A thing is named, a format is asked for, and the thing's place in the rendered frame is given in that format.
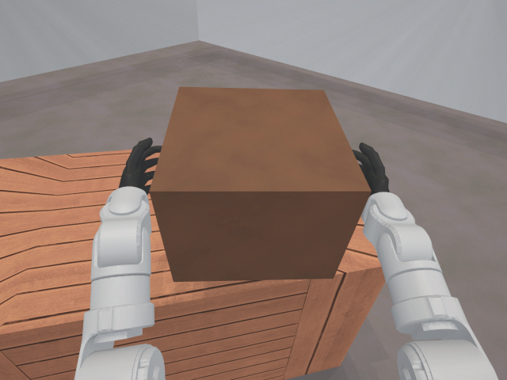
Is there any carton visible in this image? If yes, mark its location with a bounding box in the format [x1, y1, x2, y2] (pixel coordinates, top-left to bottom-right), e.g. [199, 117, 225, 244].
[149, 87, 372, 282]

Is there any robot right hand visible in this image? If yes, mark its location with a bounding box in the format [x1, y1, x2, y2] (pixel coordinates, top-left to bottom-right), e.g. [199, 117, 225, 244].
[352, 142, 389, 196]

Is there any robot right upper arm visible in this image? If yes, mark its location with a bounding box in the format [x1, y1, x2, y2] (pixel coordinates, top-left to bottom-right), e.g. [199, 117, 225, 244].
[397, 339, 496, 380]

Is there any left robot forearm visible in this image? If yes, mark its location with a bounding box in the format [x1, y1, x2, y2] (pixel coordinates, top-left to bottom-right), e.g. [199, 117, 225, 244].
[74, 186, 154, 380]

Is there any pedestal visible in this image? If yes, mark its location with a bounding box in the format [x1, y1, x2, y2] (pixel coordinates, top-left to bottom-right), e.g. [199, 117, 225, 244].
[0, 150, 386, 380]

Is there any right robot forearm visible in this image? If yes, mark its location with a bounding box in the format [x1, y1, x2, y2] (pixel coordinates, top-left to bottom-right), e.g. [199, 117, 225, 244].
[362, 192, 498, 380]

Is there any robot left hand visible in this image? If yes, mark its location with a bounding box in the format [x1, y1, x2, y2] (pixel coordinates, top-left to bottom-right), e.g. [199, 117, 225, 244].
[119, 138, 162, 195]

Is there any robot left upper arm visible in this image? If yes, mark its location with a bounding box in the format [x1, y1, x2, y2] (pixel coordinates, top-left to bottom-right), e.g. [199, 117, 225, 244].
[76, 344, 166, 380]

